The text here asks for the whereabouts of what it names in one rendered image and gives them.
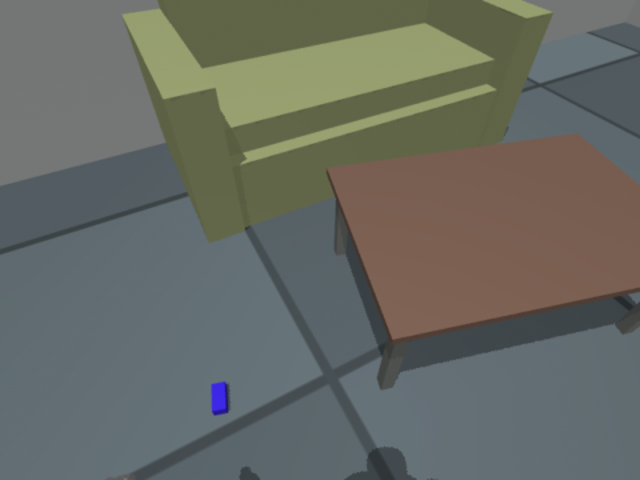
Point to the small box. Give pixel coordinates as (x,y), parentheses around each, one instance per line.
(219,398)

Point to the sofa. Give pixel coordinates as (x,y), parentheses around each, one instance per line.
(257,98)

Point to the coffee table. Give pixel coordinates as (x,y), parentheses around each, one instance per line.
(464,238)

